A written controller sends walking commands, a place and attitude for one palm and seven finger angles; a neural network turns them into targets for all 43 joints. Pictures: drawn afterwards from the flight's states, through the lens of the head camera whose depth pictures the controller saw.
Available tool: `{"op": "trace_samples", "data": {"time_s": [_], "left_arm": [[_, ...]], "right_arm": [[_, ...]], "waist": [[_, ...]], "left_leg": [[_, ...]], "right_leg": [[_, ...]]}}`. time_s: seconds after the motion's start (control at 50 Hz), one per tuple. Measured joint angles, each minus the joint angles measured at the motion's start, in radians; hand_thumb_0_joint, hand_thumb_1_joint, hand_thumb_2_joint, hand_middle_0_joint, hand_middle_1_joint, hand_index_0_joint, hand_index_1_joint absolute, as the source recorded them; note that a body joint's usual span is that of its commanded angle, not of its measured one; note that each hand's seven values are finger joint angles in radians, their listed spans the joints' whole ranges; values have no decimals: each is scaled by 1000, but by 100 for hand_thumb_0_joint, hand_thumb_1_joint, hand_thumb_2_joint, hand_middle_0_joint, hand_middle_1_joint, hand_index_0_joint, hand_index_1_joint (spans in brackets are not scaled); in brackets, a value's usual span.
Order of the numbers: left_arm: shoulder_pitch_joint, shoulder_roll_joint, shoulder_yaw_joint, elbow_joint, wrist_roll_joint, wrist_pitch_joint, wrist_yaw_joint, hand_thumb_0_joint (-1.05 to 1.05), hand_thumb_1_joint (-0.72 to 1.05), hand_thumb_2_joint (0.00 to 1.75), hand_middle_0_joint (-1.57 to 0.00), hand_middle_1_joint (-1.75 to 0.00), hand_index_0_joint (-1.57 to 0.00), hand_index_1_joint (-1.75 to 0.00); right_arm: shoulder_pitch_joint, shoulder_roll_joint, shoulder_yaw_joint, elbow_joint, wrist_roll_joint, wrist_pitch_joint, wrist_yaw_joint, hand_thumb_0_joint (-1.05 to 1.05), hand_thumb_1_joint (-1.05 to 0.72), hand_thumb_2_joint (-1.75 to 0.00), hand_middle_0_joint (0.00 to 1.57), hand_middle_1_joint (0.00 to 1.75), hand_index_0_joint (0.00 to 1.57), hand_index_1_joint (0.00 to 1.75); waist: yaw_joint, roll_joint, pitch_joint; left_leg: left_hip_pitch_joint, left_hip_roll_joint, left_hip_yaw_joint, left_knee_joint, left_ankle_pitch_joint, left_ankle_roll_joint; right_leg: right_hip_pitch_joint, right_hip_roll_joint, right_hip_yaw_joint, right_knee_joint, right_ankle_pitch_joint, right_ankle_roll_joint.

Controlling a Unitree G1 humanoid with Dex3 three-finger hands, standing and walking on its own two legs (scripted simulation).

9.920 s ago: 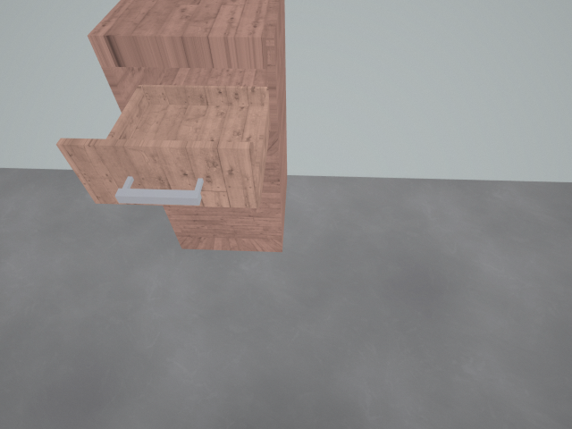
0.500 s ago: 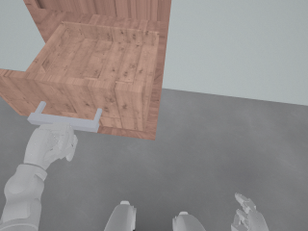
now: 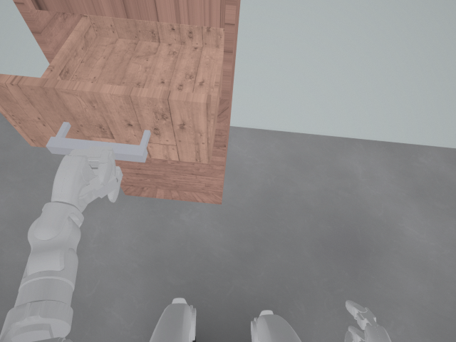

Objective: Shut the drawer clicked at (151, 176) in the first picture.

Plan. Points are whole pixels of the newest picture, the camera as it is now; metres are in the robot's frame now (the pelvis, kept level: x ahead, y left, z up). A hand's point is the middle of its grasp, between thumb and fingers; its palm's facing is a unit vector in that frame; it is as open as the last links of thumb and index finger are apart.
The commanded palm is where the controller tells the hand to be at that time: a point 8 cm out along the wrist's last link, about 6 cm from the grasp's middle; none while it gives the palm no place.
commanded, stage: push the drawer shut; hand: left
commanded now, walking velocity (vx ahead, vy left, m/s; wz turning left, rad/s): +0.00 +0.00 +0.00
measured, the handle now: (102, 140) +0.46 +0.24 +0.05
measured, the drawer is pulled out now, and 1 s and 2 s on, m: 0.21 0.10 0.00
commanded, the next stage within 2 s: none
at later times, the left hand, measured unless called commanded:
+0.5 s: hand (119, 158) +0.42 +0.20 +0.05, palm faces -0.09 -0.99 -0.04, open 3.0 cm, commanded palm +0.41 +0.25 +0.05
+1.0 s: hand (126, 130) +0.48 +0.20 +0.05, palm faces -0.11 -0.99 -0.02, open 3.1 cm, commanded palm +0.48 +0.25 +0.05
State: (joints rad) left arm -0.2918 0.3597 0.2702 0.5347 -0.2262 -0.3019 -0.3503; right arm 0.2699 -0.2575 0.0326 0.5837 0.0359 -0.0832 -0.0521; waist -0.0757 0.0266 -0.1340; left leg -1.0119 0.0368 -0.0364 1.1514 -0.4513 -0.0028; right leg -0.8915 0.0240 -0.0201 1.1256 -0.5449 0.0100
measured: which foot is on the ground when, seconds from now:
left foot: down 0.00-1.00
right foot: down 0.00-1.00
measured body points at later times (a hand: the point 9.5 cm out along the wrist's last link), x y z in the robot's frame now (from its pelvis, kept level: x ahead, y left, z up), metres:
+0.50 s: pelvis +0.00 -0.01 -0.01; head +0.10 +0.00 +0.43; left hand +0.42 +0.25 +0.05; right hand +0.09 -0.28 -0.12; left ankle +0.05 +0.12 -0.65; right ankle +0.00 -0.13 -0.65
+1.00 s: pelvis -0.01 +0.00 -0.02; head +0.13 +0.02 +0.41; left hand +0.48 +0.25 +0.05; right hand +0.02 -0.27 -0.13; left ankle +0.05 +0.12 -0.65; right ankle +0.00 -0.13 -0.65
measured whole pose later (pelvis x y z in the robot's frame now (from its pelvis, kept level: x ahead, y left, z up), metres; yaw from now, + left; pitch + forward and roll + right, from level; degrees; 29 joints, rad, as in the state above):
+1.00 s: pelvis -0.01 +0.00 -0.02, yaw -2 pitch +23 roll -4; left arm -0.82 0.54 0.40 1.06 -0.13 -0.37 -0.41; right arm 0.34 -0.27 0.04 0.64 0.02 0.00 -0.03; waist -0.15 0.03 -0.12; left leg -1.19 0.06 -0.04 1.24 -0.46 0.00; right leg -1.07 0.05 -0.02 1.20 -0.54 0.01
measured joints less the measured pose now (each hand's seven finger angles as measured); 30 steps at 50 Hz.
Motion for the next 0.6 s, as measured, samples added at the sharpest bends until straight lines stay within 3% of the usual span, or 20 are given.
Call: {"op": "trace_samples", "data": {"time_s": [0.24,0.44,0.6], "left_arm": [[-70,23,45,103,0,-45,-32,1,88,91,-140,-160,-140,-160],[-209,55,58,245,18,-63,-55,-1,85,92,-140,-160,-140,-160],[-330,98,80,359,42,-60,-64,0,84,91,-140,-160,-140,-160]], "right_arm": [[15,-7,-10,14,-1,38,9,1,-90,-89,20,30,20,30],[5,-11,-10,39,-2,47,5,1,-90,-89,20,30,20,30],[8,-8,-4,47,-5,55,6,1,-90,-89,20,30,20,30]], "waist": [[-4,-1,5],[-3,-1,10],[-22,-2,10]], "left_leg": [[-8,9,-1,3,-7,-9],[-52,10,-14,30,-5,-16],[-93,17,-18,55,-6,-17]], "right_leg": [[-13,9,0,9,-8,-9],[-55,12,-12,38,-11,-16],[-95,20,-14,60,-9,-18]]}}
